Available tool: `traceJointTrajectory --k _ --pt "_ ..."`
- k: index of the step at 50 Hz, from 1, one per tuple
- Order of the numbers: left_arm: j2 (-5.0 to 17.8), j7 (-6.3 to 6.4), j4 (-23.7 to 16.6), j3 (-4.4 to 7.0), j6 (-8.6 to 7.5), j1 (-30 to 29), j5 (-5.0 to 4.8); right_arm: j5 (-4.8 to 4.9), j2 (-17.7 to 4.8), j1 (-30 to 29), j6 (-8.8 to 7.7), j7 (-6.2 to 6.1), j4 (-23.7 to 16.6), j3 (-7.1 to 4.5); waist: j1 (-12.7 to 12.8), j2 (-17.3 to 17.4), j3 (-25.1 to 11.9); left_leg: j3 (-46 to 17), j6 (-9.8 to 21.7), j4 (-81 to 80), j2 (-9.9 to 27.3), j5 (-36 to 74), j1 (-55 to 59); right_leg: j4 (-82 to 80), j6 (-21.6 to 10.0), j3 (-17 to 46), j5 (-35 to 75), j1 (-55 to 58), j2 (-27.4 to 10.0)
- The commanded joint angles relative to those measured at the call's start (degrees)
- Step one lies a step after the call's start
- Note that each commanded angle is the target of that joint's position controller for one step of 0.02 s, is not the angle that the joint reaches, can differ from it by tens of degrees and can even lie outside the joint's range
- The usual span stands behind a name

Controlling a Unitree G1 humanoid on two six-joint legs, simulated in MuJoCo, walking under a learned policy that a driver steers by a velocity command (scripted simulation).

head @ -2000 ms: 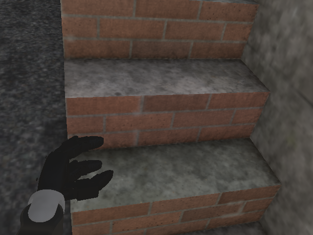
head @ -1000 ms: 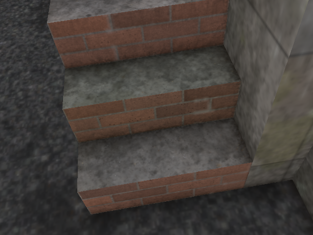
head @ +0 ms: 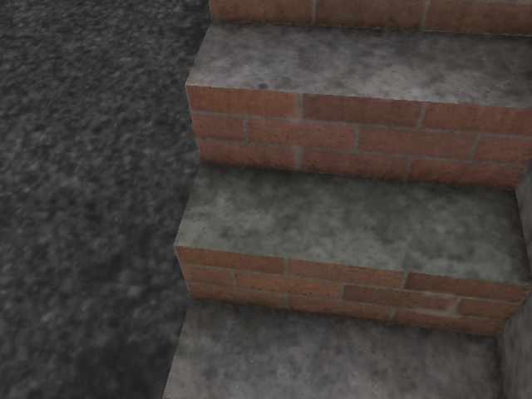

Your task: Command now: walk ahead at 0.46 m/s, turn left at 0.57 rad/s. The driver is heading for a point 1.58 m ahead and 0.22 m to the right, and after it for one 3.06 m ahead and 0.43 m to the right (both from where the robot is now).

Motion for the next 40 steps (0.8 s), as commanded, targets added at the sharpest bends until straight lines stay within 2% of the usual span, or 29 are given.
traceJointTrajectory --k 1,3,6,8,9,10,12,13,14,15,16,17,18,20,22,24,26,29,30,31,32,33,34,35,36,37,38,39,40 --pt "5.6 1.04 -1.4 1.70 -0.91 2.6 0.37 -1.33 -2.6 -6.7 0.19 0.24 -7.2 -0.38 2.2 -7.8 -1.4 -0.2 -2.0 0.9 4.8 6.5 -14.2 -13.9 -9.6 13.6 12.7 14.7 -16.1" --pt "7.9 0.29 0.5 3.02 -1.32 2.9 -0.16 -0.33 -1.1 -7.8 -0.30 0.09 -7.3 -0.01 2.1 -7.8 -0.5 2.8 -3.6 -4.8 5.2 6.9 -12.3 -14.6 -9.3 9.1 15.7 12.8 -15.7" --pt "8.1 -0.67 2.5 2.57 -1.72 1.3 -1.08 -0.82 2.4 -8.3 -0.93 0.54 -6.3 1.64 1.1 -9.9 -1.5 5.0 -3.1 -19.5 4.5 11.6 1.6 -15.4 -8.4 3.0 17.6 6.2 -12.6" --pt "8.8 -1.58 3.4 2.62 -1.84 1.3 -2.65 -1.38 1.3 -10.2 -0.66 1.07 -6.7 1.50 0.8 -10.9 -1.5 6.7 -2.1 -25.5 2.8 11.6 7.1 -15.0 -8.9 4.4 20.2 6.3 -13.4" --pt "8.9 -1.87 3.0 2.31 -1.60 0.0 -3.07 -1.18 0.9 -10.2 -0.44 1.28 -6.8 1.30 -0.6 -12.0 -1.9 7.1 -1.4 -28.9 2.2 12.4 9.8 -13.8 -9.0 5.7 23.9 7.1 -14.2" --pt "10.0 -2.06 3.4 2.37 -1.30 -1.0 -3.80 -2.34 0.2 -3.9 0.13 1.04 -4.6 0.73 -3.7 -13.4 -4.7 8.8 -0.4 -30.5 0.2 16.2 18.4 -9.2 -9.2 4.5 30.4 5.3 -14.0" --pt "7.9 -2.17 3.4 1.15 -1.32 -2.3 -4.09 -3.33 -2.1 4.7 0.29 0.38 -2.9 -0.79 -9.7 -7.9 -8.0 8.5 2.3 -41.3 0.0 22.7 32.4 7.4 -5.3 1.7 37.5 -0.1 -8.7" --pt "4.4 -2.16 1.1 -0.23 -1.29 -4.7 -2.57 -4.23 -6.4 11.2 0.03 -0.36 -1.6 -1.68 -11.3 2.7 -10.2 -5.4 4.2 -42.5 12.1 45.6 45.3 26.9 -0.6 1.5 7.8 -15.1 -3.9" --pt "0.6 -2.37 3.3 -1.13 -0.96 6.4 -2.00 -4.75 -8.8 14.2 0.42 -0.82 -1.0 -1.72 -6.0 12.4 -15.8 -17.5 12.5 -40.2 25.0 59.5 47.9 42.4 1.4 7.1 -21.5 -24.0 -0.6" --pt "5.7 -2.58 6.8 0.67 0.18 10.4 -3.28 -3.52 -7.0 14.7 0.57 -0.10 0.3 -1.95 -6.3 7.3 -16.0 -20.1 17.9 -43.3 26.7 37.5 42.2 57.3 2.0 10.4 -20.6 -28.5 -1.4" --pt "6.5 -2.70 7.1 1.42 1.09 8.9 -4.04 -2.12 -4.1 12.6 0.64 0.49 1.1 -1.31 -4.9 3.9 -9.1 -17.1 16.6 -46.5 23.7 17.1 36.4 65.4 1.6 9.6 -18.2 -34.7 -2.7" --pt "4.4 -2.34 6.8 1.27 1.73 6.4 -4.02 -1.42 -1.1 8.1 0.85 0.76 1.6 -0.36 -3.3 2.8 -4.2 -14.4 13.7 -49.1 21.1 3.4 30.0 69.3 1.7 8.9 -14.7 -38.0 -3.5" --pt "3.2 -2.22 7.1 1.05 2.50 6.0 -3.70 -1.68 0.9 4.1 0.66 1.13 1.8 0.50 -1.3 3.9 0.0 -11.4 12.2 -51.7 19.1 -0.5 23.2 70.1 2.9 9.0 -11.2 -38.1 -4.4" --pt "0.4 -2.01 7.7 0.91 3.15 6.2 -3.88 -3.24 1.8 3.0 -0.29 1.02 3.6 0.77 0.1 2.4 2.9 -5.9 11.3 -54.1 17.9 2.8 14.8 74.9 3.9 8.8 -5.3 -36.2 -3.5" --pt "-1.6 -1.15 7.7 0.84 3.58 6.4 -3.53 -3.89 1.1 6.2 -1.14 0.60 7.0 0.50 -0.6 1.5 2.2 -1.7 13.0 -53.2 19.4 13.8 13.1 85.5 4.7 7.4 -3.0 -36.9 -1.4" --pt "-2.7 0.16 5.4 0.71 4.51 4.2 -4.37 -2.75 0.9 10.2 -1.29 -0.21 10.7 0.69 -1.3 3.7 3.8 -1.6 13.0 -53.2 21.8 14.4 19.7 101.4 4.4 8.4 -8.5 -48.1 -0.6" --pt "-4.6 0.17 -0.2 -0.79 4.61 -4.3 -4.10 -1.96 1.5 13.1 -0.84 -1.78 13.1 0.92 -2.7 1.8 7.2 -0.3 10.2 -52.2 23.8 14.5 28.7 109.7 2.8 10.4 -12.4 -63.6 -1.1" --pt "-9.2 -1.91 -7.1 -3.94 3.36 -13.0 -3.69 -3.50 2.4 16.4 -0.17 -2.84 15.2 1.75 -3.9 -0.8 8.5 3.5 7.1 -51.5 25.0 21.1 33.4 115.3 1.2 10.3 -14.7 -75.4 -1.8" --pt "-9.7 -2.33 -9.2 -4.66 3.33 -13.8 -3.55 -3.29 1.5 15.5 -0.30 -3.16 14.8 1.90 -3.1 -0.8 8.5 5.8 6.1 -52.1 24.1 22.6 32.0 113.3 1.3 9.7 -15.2 -75.2 -2.3" --pt "-10.4 -2.54 -11.3 -5.61 3.16 -15.5 -3.57 -2.02 -0.1 13.3 -0.44 -3.84 14.7 1.60 -1.8 -0.4 11.4 10.5 4.6 -53.6 21.0 23.7 26.4 102.3 1.1 8.9 -15.1 -72.4 -3.8" --pt "-8.9 -2.79 -12.9 -5.98 3.44 -17.4 -1.59 -2.05 -1.0 11.5 -0.60 -4.62 14.1 1.76 -1.6 -1.2 10.3 13.4 4.1 -55.5 18.2 24.7 21.1 92.2 1.4 5.3 -11.8 -65.2 -4.5" --pt "-8.7 -3.41 -16.1 -6.61 3.58 -19.6 -0.91 -1.24 -2.3 10.0 -0.20 -5.43 13.7 1.86 0.3 -1.9 7.6 15.9 3.8 -59.3 15.4 24.7 12.5 78.4 1.2 0.3 -6.8 -53.7 -7.2" --pt "-8.0 -3.70 -17.2 -6.77 3.62 -21.5 -0.09 -0.81 -2.7 10.9 0.08 -6.13 14.1 1.86 -0.3 -2.3 4.4 16.1 5.2 -62.0 15.4 29.0 8.1 69.7 0.4 -2.6 -0.3 -41.1 -7.2" --pt "-10.4 -3.43 -18.8 -8.35 3.90 -23.5 -1.02 1.38 -8.6 13.4 0.90 -5.93 16.0 0.89 0.4 1.1 -1.7 16.0 7.7 -66.5 16.1 50.7 8.0 56.7 -2.6 -9.3 -15.5 -25.3 -3.5" --pt "-8.4 -3.28 -18.2 -7.35 4.12 -19.5 -2.20 2.01 -11.9 16.9 1.44 -5.70 16.4 0.15 1.3 4.4 -7.3 15.0 8.6 -58.1 18.7 77.8 17.4 51.4 -3.7 -10.2 -23.2 -18.4 -0.5" --pt "-2.0 -3.71 -13.3 -4.03 4.40 -8.1 -0.47 1.54 -14.6 14.1 1.66 -5.75 14.7 -0.56 5.3 8.4 -16.8 16.3 9.6 -43.3 19.7 113.0 29.9 48.1 -6.1 -13.4 -28.5 -13.5 6.9" --pt "6.5 -4.14 -11.0 -0.97 4.05 3.2 0.54 1.21 -15.3 10.6 1.10 -5.02 12.8 -0.74 11.6 8.1 -26.4 13.8 7.7 -27.7 19.5 124.3 30.2 39.1 -10.2 -0.9 -19.6 -1.8 7.5" --pt "16.0 -3.94 -6.6 2.62 3.90 11.4 1.31 1.35 -12.8 8.0 -0.64 -3.33 7.5 0.00 13.3 -14.1 -32.8 10.6 3.4 -3.6 9.7 97.2 11.5 21.5 -18.8 30.6 -22.4 16.2 -4.5" --pt "15.8 -1.37 -2.4 2.18 5.49 12.5 1.42 -0.10 -8.8 5.2 -2.61 -0.05 10.3 0.24 10.1 -27.0 -35.0 2.1 0.9 19.4 -2.7 20.2 0.2 -5.9 -21.7 57.2 -24.9 22.1 -11.2"
Velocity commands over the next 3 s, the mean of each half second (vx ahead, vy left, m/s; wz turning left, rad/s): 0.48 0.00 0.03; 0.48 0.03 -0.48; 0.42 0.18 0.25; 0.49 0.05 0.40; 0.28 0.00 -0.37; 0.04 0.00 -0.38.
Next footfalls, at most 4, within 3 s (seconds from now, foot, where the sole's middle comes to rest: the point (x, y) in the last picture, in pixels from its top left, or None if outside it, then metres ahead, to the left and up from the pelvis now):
0.24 left None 0.18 0.15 -0.77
0.74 right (375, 389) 0.43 -0.15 -0.56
1.42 left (292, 219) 0.70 0.01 -0.34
1.88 right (415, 81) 0.85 -0.22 -0.13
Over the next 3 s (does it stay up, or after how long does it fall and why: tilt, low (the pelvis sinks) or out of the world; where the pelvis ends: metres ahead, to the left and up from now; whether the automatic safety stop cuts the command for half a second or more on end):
stays up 1.06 -0.11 0.84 its command is cut before an obstacle after 0.9 s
